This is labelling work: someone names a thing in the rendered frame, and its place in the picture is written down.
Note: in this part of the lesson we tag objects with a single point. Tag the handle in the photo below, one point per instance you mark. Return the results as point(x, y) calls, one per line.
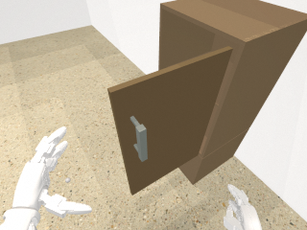
point(141, 138)

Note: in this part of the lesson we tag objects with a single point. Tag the cupboard door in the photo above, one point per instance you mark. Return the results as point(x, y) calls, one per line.
point(175, 105)

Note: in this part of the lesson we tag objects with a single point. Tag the left robot forearm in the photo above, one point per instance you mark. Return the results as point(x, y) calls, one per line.
point(20, 218)

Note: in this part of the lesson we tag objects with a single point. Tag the robot left hand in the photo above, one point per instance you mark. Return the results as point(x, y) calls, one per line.
point(30, 192)

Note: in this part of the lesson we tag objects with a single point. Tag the robot right hand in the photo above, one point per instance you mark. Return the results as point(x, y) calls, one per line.
point(246, 215)

